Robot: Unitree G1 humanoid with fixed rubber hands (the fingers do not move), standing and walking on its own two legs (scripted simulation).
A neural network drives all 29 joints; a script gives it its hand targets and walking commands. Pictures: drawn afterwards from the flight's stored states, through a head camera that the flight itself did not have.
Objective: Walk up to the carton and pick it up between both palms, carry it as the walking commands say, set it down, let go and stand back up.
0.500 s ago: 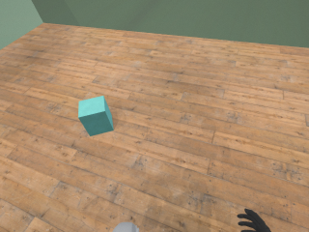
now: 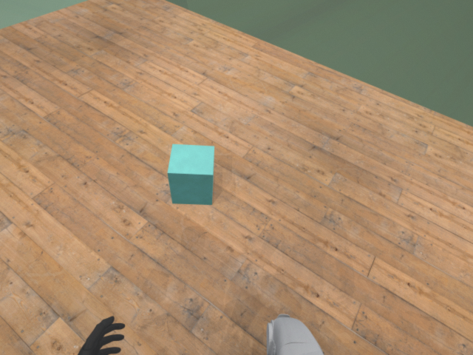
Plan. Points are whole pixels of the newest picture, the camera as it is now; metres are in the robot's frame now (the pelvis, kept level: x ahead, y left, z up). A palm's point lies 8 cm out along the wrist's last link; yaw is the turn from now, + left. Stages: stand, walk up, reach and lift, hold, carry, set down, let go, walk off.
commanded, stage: walk up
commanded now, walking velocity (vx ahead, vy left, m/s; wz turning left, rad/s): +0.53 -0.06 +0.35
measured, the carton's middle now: (192, 175) +0.97 +0.10 -0.66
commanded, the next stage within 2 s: none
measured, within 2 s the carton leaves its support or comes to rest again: neither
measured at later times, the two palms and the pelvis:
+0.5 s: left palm (112, 295) +0.25 +0.22 -0.12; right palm (339, 227) +0.39 -0.28 -0.14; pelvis +0.30 -0.03 +0.00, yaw +7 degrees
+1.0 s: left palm (95, 234) +0.40 +0.30 -0.15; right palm (296, 189) +0.49 -0.19 -0.12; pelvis +0.45 +0.06 +0.00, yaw +9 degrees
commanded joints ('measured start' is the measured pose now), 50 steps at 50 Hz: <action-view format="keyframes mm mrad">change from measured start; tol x32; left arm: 1 -85 40 6 -57 0 4 -8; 9 -274 29 -11 -75 -28 -21 -13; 15 372 244 57 133 7 -45 40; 50 289 -34 1 241 -48 43 55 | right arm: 1 54 -100 -28 -12 3 -23 -13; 50 -128 -12 8 77 12 -23 -47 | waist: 1 9 181 51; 10 -11 176 97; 16 159 -170 -449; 20 37 34 -27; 50 76 218 27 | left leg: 1 87 258 -150 -105 570 46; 13 82 248 -100 299 1048 -21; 16 -463 10 -94 1119 -264 -43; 40 -47 103 71 93 79 -69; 43 225 534 -442 16 526 134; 50 -147 303 15 15 1077 19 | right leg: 1 -125 7 -1 -115 106 6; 9 37 84 -46 -492 183 -55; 13 505 156 -68 -590 118 -90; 15 1087 -297 457 -602 147 -257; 20 478 -196 282 -801 444 -192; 26 468 -138 60 -781 830 -115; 38 519 -149 63 -751 224 -132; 42 78 91 -81 -90 -431 -20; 50 256 59 69 -92 -107 18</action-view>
